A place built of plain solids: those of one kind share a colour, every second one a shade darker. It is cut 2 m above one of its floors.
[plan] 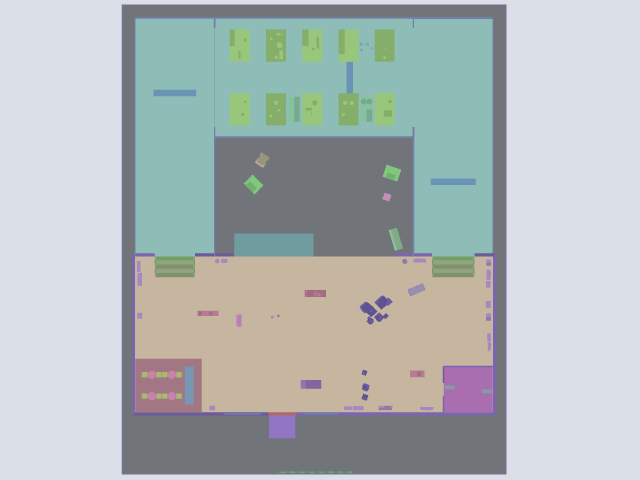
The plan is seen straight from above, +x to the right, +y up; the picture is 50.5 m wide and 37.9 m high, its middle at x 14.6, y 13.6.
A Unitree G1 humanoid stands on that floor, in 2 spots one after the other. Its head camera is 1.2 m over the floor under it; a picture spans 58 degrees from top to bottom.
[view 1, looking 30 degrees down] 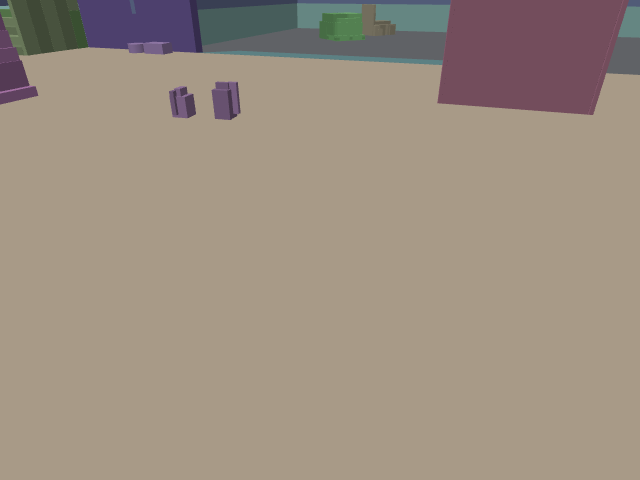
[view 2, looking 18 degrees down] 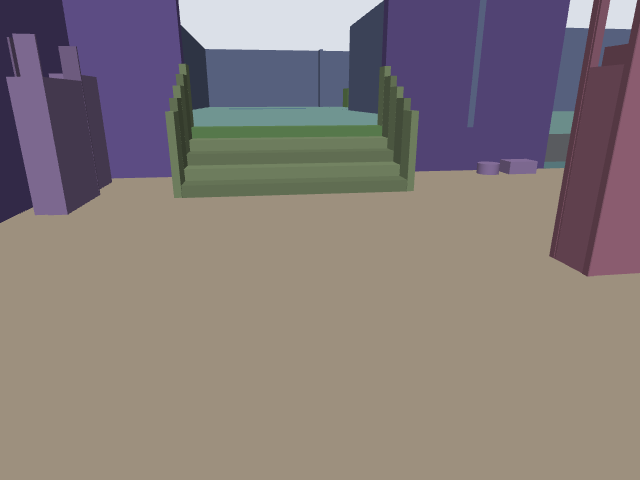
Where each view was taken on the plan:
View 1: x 13.89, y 3.50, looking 110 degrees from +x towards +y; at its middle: floor_shop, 2.40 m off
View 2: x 2.64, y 5.03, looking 82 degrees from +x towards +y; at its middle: floor_shop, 3.88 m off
